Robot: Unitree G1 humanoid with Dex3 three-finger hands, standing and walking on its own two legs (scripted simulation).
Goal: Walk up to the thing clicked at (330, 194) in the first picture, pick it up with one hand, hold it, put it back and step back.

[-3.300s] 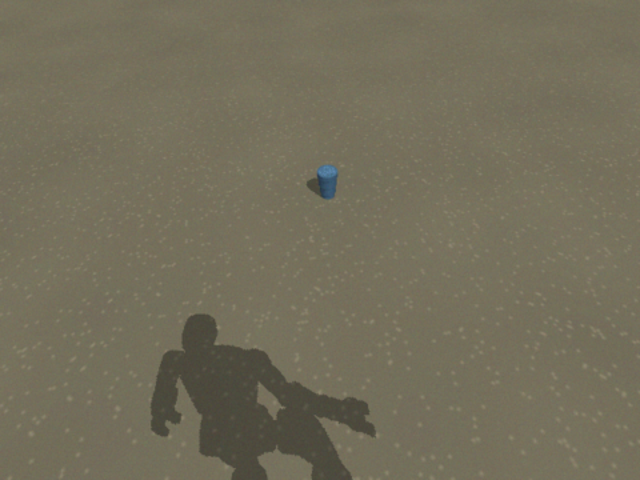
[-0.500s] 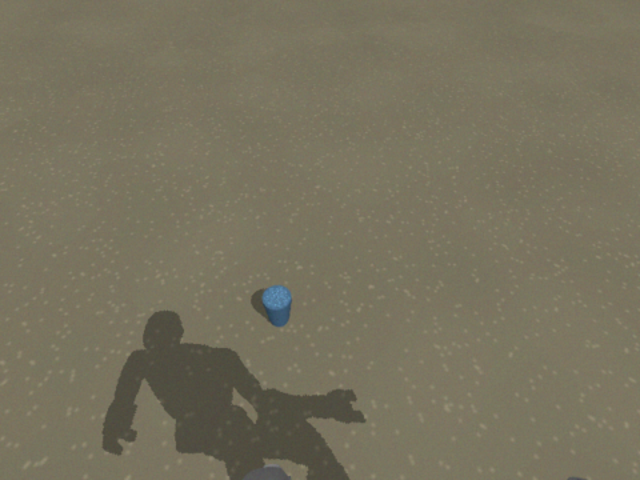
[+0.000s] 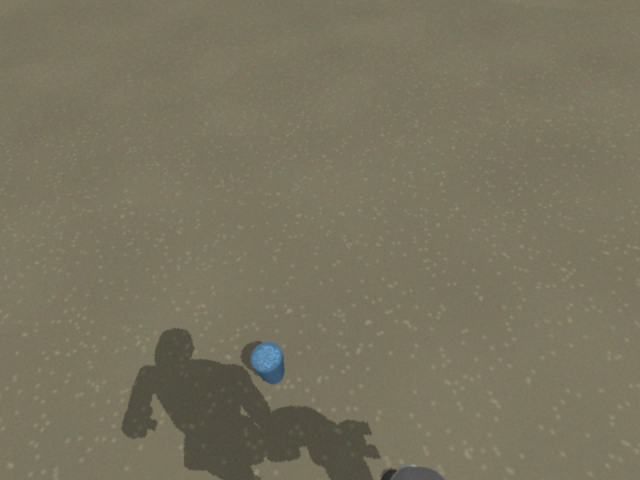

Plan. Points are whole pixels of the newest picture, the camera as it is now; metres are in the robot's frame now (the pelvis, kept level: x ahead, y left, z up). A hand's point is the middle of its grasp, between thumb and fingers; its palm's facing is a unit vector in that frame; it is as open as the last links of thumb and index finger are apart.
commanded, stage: walk up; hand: left
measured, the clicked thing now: (270, 366) +0.54 +0.21 -0.69
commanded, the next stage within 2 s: none
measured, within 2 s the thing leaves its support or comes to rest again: neither
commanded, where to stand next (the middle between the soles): +0.28 +0.03 m, yaw +1 degrees
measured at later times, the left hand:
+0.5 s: hand out of the picture +0.17 +0.31 -0.16, palm faces +0.00 -0.94 -0.34, open 7.4 cm
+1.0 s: hand (151, 425) +0.24 +0.29 -0.14, palm faces -0.06 -0.92 -0.39, open 7.4 cm
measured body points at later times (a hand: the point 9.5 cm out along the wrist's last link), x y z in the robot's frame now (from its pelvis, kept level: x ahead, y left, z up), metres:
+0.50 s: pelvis +0.14 +0.03 +0.00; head +0.15 +0.06 +0.44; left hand +0.17 +0.36 -0.13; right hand +0.20 -0.30 -0.09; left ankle +0.22 +0.14 -0.73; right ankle +0.11 -0.11 -0.72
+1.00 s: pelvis +0.18 +0.02 +0.00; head +0.21 +0.01 +0.45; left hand +0.25 +0.34 -0.12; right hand +0.28 -0.28 -0.13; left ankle +0.22 +0.14 -0.72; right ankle +0.22 -0.11 -0.72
